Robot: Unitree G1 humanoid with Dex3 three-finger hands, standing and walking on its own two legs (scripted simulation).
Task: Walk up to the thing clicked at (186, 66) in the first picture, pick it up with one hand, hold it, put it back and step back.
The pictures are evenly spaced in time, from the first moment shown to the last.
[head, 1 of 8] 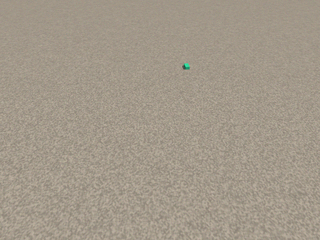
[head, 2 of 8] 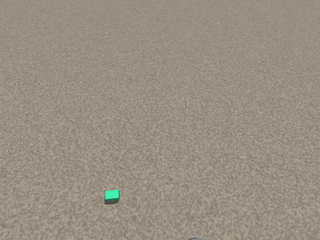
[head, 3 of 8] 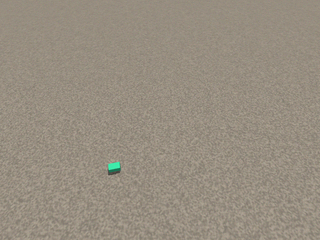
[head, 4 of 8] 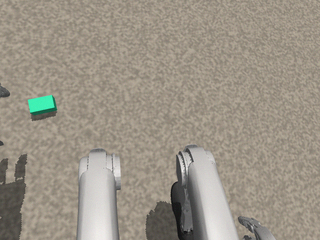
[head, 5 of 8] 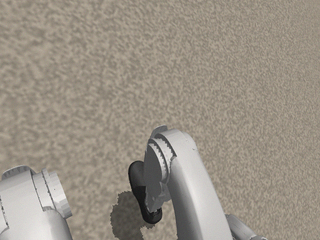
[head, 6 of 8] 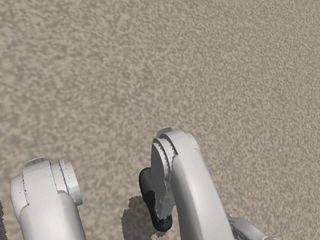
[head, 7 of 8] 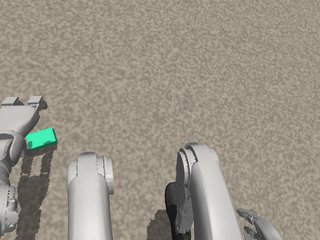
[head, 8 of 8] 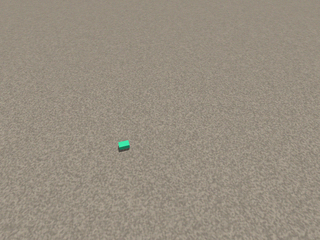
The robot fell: no
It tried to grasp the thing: yes
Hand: left
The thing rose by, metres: 0.70
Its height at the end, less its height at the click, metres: +0.00
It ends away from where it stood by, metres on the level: 0.11
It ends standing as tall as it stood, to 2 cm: yes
